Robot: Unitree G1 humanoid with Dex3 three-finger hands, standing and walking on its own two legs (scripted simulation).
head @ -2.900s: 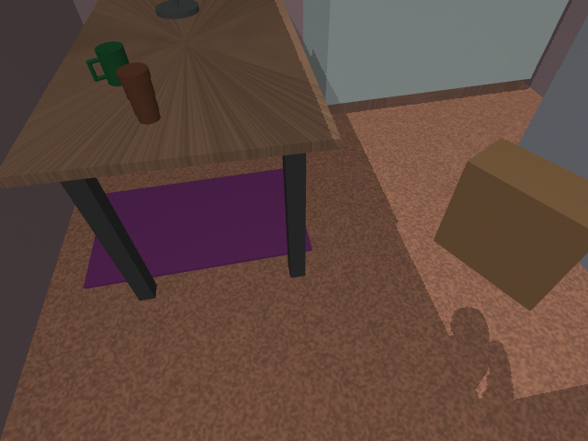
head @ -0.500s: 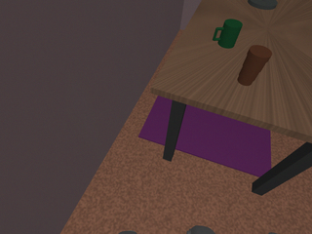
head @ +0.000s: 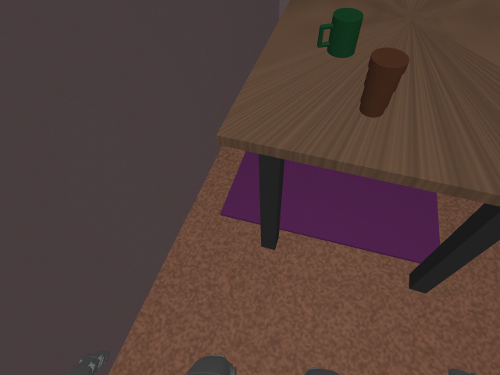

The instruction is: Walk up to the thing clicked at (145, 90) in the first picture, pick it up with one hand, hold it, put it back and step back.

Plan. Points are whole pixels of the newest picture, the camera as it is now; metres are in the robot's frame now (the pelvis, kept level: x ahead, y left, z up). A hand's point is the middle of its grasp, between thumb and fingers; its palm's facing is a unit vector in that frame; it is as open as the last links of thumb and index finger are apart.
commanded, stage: walk up
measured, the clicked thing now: (380, 85) +0.68 -0.24 +0.04
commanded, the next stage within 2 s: stand in 1.70 s
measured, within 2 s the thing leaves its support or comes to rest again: neither
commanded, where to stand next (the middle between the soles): +0.05 -0.03 m, yaw +0 degrees
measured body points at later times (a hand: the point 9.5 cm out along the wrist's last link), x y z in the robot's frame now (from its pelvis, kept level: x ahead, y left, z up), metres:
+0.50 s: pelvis -0.01 -0.01 +0.02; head -0.01 -0.01 +0.47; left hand +0.05 +0.29 -0.11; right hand +0.07 -0.32 -0.11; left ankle +0.01 +0.12 -0.72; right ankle +0.01 -0.12 -0.72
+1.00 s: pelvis +0.01 +0.01 +0.03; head +0.01 +0.02 +0.48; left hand +0.11 +0.30 -0.11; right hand +0.09 -0.30 -0.09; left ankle +0.01 +0.12 -0.72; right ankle +0.01 -0.12 -0.72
